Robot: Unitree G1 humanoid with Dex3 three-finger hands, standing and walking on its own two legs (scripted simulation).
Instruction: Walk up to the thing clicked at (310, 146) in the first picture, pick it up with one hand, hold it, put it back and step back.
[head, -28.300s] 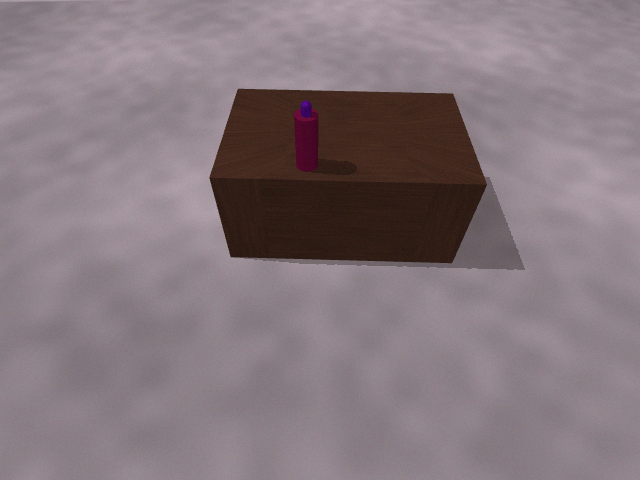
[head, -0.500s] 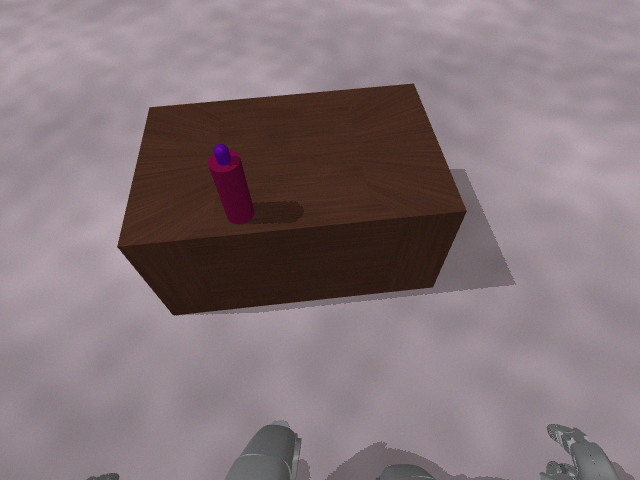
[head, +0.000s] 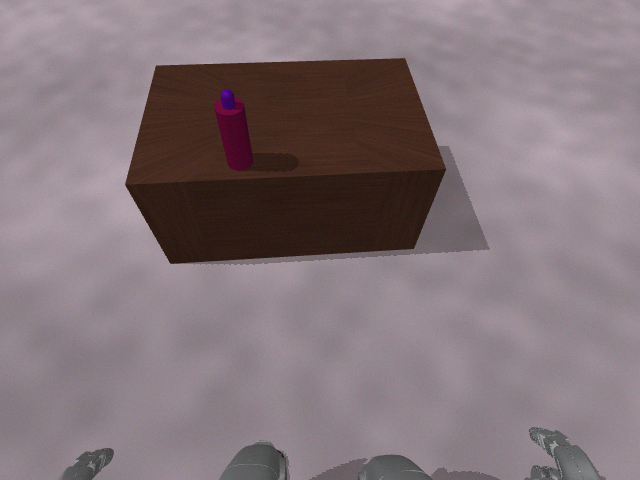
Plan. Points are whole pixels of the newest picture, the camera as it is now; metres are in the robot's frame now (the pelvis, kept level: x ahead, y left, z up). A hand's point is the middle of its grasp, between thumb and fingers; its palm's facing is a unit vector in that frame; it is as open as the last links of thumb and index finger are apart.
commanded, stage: step back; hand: left
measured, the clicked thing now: (233, 129) +0.92 +0.25 -0.22
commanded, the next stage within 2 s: stand in 1.42 s
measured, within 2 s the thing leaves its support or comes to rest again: neither
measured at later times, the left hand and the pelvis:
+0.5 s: hand out of the picture -0.09 +0.28 -0.14, palm faces +0.09 -0.90 -0.42, open 7.4 cm; pelvis -0.12 -0.01 +0.00, yaw +6 degrees
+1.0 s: hand out of the picture -0.04 +0.27 -0.15, palm faces +0.08 -0.93 -0.35, open 7.4 cm; pelvis -0.09 +0.00 +0.01, yaw +4 degrees
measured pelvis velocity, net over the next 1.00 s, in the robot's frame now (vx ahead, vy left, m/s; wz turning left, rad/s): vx -0.09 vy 0.00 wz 0.08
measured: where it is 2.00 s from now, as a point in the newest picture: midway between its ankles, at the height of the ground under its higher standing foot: outside the picture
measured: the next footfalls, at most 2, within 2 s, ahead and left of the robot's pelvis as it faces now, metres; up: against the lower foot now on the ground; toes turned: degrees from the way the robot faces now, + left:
right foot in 0.06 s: -0.03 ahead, -0.12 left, +0.00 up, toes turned +4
left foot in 0.40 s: -0.04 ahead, +0.13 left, +0.00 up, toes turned +5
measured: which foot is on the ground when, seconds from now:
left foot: down 0.00-0.08, up 0.10-0.38, down 0.40-1.00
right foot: up 0.00-0.04, down 0.06-1.00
